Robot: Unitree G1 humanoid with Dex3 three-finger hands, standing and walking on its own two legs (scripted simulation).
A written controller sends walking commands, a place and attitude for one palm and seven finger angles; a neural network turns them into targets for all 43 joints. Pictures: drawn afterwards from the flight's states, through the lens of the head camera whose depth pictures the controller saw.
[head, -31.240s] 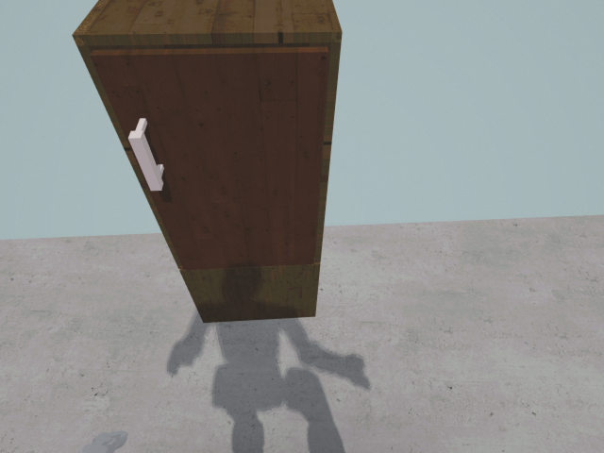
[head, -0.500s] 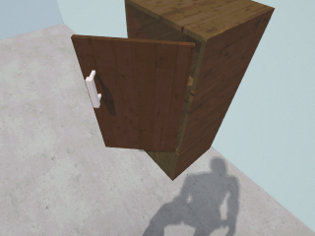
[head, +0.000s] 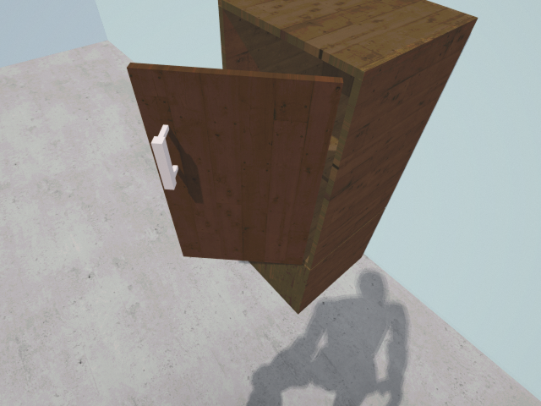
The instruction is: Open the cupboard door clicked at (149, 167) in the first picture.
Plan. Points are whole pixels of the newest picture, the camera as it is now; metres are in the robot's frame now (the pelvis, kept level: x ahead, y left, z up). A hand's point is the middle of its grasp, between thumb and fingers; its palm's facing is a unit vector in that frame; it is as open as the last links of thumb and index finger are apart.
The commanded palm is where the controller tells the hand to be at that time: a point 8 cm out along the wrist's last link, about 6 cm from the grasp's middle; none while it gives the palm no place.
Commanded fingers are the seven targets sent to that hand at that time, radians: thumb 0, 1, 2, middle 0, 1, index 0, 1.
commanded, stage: come to a stop and stand still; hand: left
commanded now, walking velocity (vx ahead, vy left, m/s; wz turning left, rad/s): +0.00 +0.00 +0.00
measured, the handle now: (167, 157) +0.54 +0.24 +0.03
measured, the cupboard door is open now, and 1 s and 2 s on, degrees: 46 46 46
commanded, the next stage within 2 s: look again from close up in 0.10 s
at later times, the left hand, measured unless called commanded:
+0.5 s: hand out of the picture -0.01 +0.20 -0.18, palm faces -0.01 -0.97 -0.25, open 7.3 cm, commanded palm none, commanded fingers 0.00 0.90 0.90 -0.20 -0.30 -0.20 -0.30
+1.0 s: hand (143, 377) +0.16 +0.18 -0.02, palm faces +0.23 -0.97 -0.10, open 7.6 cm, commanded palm +0.08 +0.24 -0.06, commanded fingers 0.00 0.64 0.79 -0.22 -0.47 -0.22 -0.47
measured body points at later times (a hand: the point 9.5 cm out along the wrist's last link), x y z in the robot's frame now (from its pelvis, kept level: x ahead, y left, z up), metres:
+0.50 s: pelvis -0.03 +0.01 -0.01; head -0.02 +0.00 +0.44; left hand -0.01 +0.25 -0.16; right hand +0.00 -0.22 -0.17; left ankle -0.01 +0.12 -0.74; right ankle -0.09 -0.13 -0.74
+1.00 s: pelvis -0.05 -0.01 -0.02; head -0.04 -0.02 +0.43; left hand +0.15 +0.23 -0.01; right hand +0.06 -0.27 -0.13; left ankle -0.01 +0.12 -0.74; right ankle -0.08 -0.13 -0.74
